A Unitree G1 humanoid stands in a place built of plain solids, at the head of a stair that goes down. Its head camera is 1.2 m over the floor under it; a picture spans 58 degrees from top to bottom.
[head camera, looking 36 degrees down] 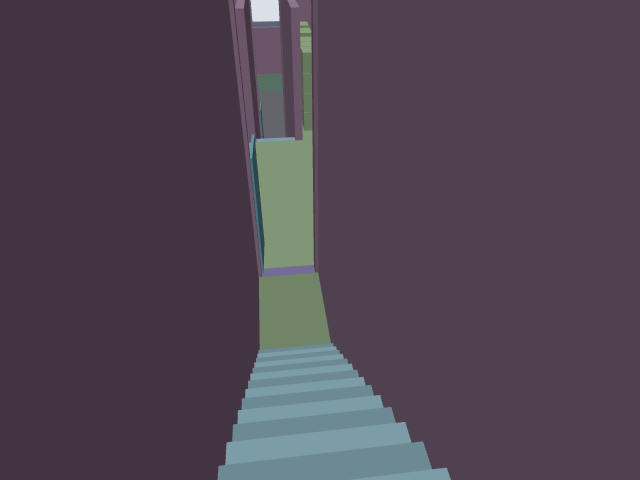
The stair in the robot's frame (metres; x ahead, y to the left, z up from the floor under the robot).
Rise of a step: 0.20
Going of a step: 0.22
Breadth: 0.97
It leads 7 degrees to the left of straight ahead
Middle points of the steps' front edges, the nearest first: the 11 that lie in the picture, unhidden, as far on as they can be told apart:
1.05 -0.01 -0.80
1.27 0.01 -1.00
1.50 0.04 -1.20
1.72 0.07 -1.40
1.94 0.09 -1.60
2.16 0.12 -1.79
2.38 0.15 -1.99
2.60 0.17 -2.19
2.82 0.20 -2.39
3.04 0.23 -2.59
3.27 0.25 -2.79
